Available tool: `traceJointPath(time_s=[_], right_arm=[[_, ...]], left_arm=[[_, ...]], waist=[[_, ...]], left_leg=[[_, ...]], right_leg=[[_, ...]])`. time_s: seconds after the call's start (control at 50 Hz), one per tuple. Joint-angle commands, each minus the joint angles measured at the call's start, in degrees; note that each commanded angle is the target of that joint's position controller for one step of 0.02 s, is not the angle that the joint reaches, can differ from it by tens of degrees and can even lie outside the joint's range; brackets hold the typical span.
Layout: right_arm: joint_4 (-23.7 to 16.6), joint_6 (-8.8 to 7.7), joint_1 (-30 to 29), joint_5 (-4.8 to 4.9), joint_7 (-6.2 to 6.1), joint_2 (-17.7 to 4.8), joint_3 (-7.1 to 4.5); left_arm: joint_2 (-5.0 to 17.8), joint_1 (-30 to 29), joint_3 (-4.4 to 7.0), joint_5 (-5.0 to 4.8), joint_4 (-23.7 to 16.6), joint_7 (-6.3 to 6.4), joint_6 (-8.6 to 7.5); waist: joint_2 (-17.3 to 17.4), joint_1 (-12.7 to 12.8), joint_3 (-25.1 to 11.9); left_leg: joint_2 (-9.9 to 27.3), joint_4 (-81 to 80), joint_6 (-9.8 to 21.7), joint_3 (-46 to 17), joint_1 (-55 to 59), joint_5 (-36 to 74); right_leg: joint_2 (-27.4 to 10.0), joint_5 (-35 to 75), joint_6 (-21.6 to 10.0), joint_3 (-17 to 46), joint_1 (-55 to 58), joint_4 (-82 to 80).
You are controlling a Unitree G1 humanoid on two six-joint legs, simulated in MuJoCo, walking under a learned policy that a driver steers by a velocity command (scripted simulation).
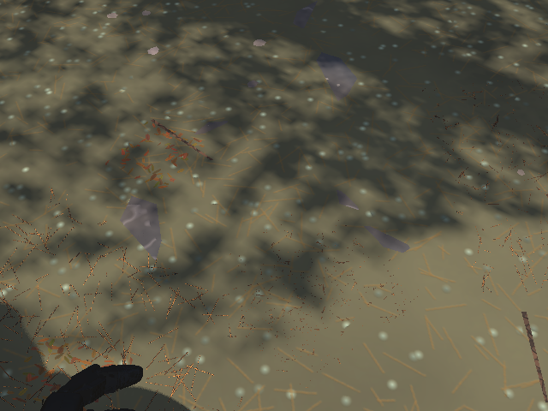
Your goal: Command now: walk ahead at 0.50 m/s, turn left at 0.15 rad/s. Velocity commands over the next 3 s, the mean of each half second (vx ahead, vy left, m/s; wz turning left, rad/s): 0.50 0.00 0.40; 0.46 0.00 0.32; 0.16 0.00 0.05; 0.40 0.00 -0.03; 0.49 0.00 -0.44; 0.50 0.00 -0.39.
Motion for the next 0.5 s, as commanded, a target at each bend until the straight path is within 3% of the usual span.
traceJointPath(time_s=[0.02,0.04,0.06,0.08,0.1,0.14,0.22,0.32,0.38,0.42,0.46,0.48,0.5], right_arm=[[-4.3,-2.62,2.8,0.98,0.34,-5.3,-0.11],[-6.1,-2.94,-2.7,1.98,0.45,-8.0,-1.06],[-6.6,-2.83,-5.5,1.59,0.25,-7.4,-1.05],[-6.7,-2.37,-6.7,0.84,0.1,-6.8,-1.31],[-6.3,-1.52,-5.2,0.79,0.07,-6.0,-1.52],[-5.7,-0.09,-3.3,1.03,0.0,-3.6,-1.36],[-7.3,0.79,-7.3,0.61,-0.14,-2.7,-1.58],[-10.2,0.19,-15.9,0.32,1.53,-0.9,-0.85],[-13.1,0.15,-21.3,0.4,2.58,-0.3,-0.45],[-14.8,0.19,-23.2,0.48,3.3,-0.6,-0.5],[-15.8,0.38,-22.0,0.5,3.8,-1.8,-1.16],[-15.8,0.59,-19.5,0.49,3.83,-3.0,-1.81],[-14.7,0.74,-13.9,0.62,3.72,-4.9,-2.91]], left_arm=[[11.6,23.8,4.25,0.14,1.9,0.92,0.2],[9.6,20.1,3.44,-0.08,1.8,1.17,0.17],[8.3,16.1,2.91,0.1,1.6,1.16,0.12],[6.7,13.1,2.47,0.3,1.7,0.95,-0.09],[5.6,11.4,2.2,0.69,1.9,0.83,-0.54],[5.6,10.4,2.48,0.72,3.0,0.73,-1.43],[7.3,11.4,3.22,1.11,5.5,1.53,-1.78],[9.2,13.3,3.56,0.66,7.4,2.51,-0.9],[10.4,16.5,3.97,0.04,9.1,2.77,0.27],[11.0,17.3,4.22,-0.48,9.8,2.85,1.24],[12.5,16.1,4.56,-0.83,9.6,3.16,2.04],[13.4,15.4,4.81,-1.02,9.4,3.45,2.43],[14.1,14.7,4.97,-1.11,9.2,3.7,2.91]], waist=[[-11.5,11.5,-21.6],[-8.5,11.1,-12.6],[-4.8,9.1,-8.3],[-4.3,7.5,-4.8],[-5.6,5.5,-3.6],[-5.4,3.9,-2.3],[-3.5,4.0,0.3],[-2.5,7.1,2.7],[-2.0,9.2,4.6],[-2.4,9.3,4.9],[-4.2,7.3,2.8],[-5.6,5.5,0.5],[-6.1,2.1,-2.7]], left_leg=[[-0.5,39.5,1.1,-7.8,-39.0,-5.7],[1.9,40.2,1.4,-7.0,-41.8,-0.5],[4.5,37.8,1.1,-5.6,-39.8,4.6],[6.0,34.9,0.7,-5.3,-37.9,7.8],[7.3,33.5,0.4,-5.8,-34.6,10.3],[7.7,32.2,-0.2,-5.6,-31.9,12.5],[7.5,25.7,-1.3,-7.0,-37.2,21.5],[6.7,10.3,-0.5,-2.0,-36.4,32.4],[6.3,5.2,0.7,0.3,-39.1,30.2],[5.4,3.2,1.9,2.2,-39.6,25.9],[2.6,2.3,3.9,5.4,-34.4,20.4],[0.5,2.6,5.1,7.1,-30.0,17.3],[-1.9,1.9,6.6,8.3,-22.6,15.5]], right_leg=[[-23.1,-12.8,-13.9,40.7,50.1,-11.0],[-21.3,-11.6,-11.1,31.6,42.3,-12.5],[-18.8,-7.7,-9.5,25.0,34.3,-14.2],[-16.7,-4.4,-8.6,20.2,28.1,-16.4],[-15.2,-2.2,-7.8,16.2,23.8,-18.6],[-14.4,2.1,-7.9,11.2,19.5,-21.6],[-14.0,10.0,-7.5,2.9,20.2,-23.3],[-13.0,11.0,-5.3,-4.9,23.4,-23.9],[-15.1,13.0,-5.1,-6.5,29.8,-22.2],[-16.4,17.6,-4.5,-7.6,33.7,-19.6],[-16.5,33.4,-3.3,-9.4,35.4,-14.0],[-16.4,43.2,-2.6,-10.1,35.8,-9.2],[-15.8,49.6,-1.9,-10.8,34.7,-1.1]])
Next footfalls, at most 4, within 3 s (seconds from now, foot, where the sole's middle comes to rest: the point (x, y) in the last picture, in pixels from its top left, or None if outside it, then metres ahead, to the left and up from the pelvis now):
0.52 left None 0.41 0.17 -0.76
1.02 right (239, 299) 0.75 0.08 -0.76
1.36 left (156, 353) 0.62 0.29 -0.76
2.02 left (108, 256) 0.92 0.44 -0.76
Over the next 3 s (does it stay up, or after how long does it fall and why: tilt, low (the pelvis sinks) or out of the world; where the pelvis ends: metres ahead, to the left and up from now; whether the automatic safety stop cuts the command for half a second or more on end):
stays up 1.33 0.33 0.02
